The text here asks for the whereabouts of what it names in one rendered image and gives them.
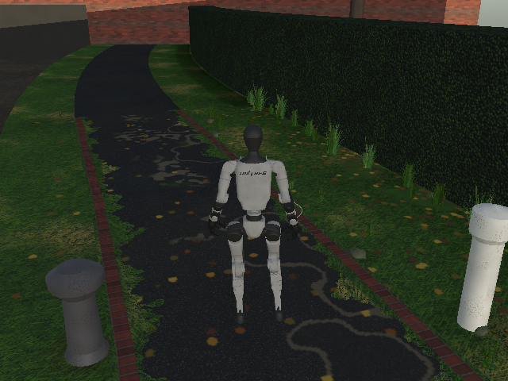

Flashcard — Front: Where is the left robot upper arm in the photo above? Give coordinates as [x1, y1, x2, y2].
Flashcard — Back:
[216, 160, 237, 204]

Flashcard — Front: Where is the robot right foot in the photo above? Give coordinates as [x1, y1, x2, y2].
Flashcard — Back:
[272, 302, 283, 321]

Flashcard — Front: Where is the robot left forearm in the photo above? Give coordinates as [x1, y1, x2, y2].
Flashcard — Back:
[210, 192, 225, 221]

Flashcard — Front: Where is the robot foot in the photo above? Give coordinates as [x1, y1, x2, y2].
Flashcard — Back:
[272, 302, 283, 321]
[235, 304, 246, 324]

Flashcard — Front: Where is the robot right forearm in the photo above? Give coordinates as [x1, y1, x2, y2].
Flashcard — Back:
[283, 191, 298, 225]

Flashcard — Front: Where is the right robot upper arm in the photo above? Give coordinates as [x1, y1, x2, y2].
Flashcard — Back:
[270, 160, 291, 204]

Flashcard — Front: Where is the robot left foot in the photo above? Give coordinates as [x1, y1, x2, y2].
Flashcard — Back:
[235, 304, 246, 324]

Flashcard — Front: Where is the robot right hand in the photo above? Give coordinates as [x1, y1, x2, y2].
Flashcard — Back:
[281, 222, 299, 241]

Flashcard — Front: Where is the robot left hand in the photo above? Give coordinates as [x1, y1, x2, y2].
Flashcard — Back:
[208, 219, 226, 236]

